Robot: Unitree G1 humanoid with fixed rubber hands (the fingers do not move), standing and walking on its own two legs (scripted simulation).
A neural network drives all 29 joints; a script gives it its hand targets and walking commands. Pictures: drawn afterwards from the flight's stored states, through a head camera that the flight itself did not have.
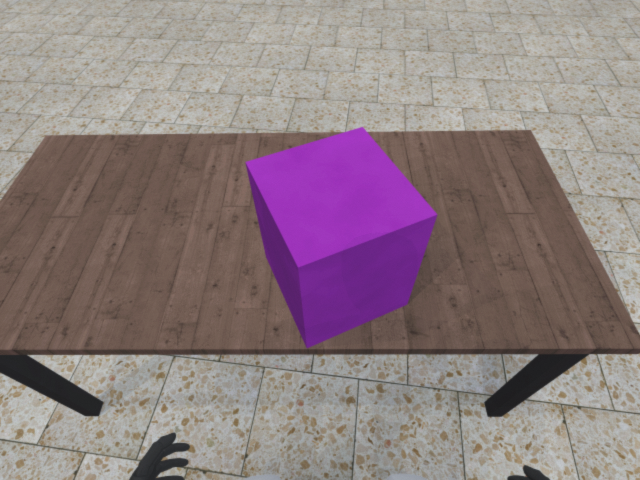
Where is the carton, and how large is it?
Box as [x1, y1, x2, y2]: [245, 127, 436, 347]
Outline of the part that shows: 362,127 245,162 266,257 306,347 406,304 436,217 436,213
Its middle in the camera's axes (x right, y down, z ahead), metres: +0.02 +0.00 +0.65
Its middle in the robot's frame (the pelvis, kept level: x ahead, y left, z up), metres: +0.47 +0.00 -0.04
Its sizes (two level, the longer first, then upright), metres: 0.210 0.200 0.250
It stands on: a table, 0.59 m high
